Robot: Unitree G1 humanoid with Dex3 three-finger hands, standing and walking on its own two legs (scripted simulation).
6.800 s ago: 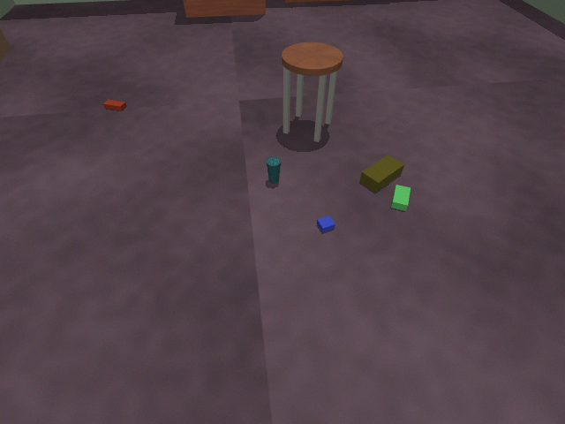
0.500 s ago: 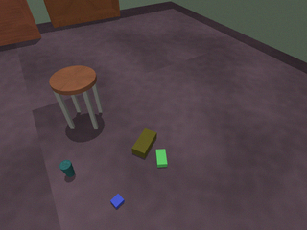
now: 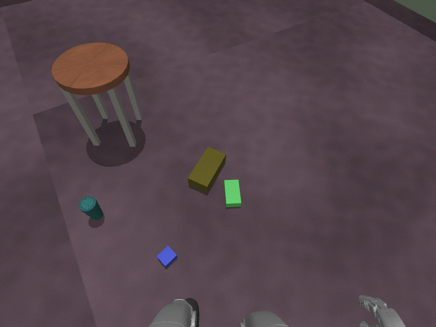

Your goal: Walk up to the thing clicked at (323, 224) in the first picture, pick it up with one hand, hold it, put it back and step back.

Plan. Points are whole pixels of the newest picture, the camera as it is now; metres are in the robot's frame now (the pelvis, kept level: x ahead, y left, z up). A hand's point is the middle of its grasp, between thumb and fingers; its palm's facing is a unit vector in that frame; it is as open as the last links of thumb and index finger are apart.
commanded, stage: walk up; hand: left
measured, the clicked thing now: (167, 256) +0.43 +0.21 -0.73
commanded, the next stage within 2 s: none
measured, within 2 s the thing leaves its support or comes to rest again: neither
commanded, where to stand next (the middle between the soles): +0.05 +0.00 m, yaw +2 degrees
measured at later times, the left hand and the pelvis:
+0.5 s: hand out of the picture -0.03 +0.26 -0.11, palm faces +0.04 -0.90 -0.44, open 7.4 cm; pelvis -0.06 -0.02 +0.01, yaw +1 degrees
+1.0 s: hand out of the picture +0.06 +0.24 -0.15, palm faces +0.01 -0.92 -0.39, open 7.4 cm; pelvis -0.03 -0.03 -0.01, yaw +2 degrees
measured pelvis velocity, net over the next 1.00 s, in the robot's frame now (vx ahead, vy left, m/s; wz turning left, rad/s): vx -0.03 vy -0.03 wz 0.03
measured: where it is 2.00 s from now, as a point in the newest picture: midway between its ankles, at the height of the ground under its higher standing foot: outside the picture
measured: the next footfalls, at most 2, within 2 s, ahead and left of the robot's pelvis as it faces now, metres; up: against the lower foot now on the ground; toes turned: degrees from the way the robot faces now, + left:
right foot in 0.20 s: -0.04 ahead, -0.14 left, +0.00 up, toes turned -2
left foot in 0.62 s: +0.01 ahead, +0.13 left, +0.00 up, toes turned +3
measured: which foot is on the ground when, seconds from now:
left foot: down 0.00-0.24, up 0.26-0.60, down 0.62-1.00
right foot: up 0.00-0.18, down 0.20-0.62, up 0.64-0.96, down 0.98-1.00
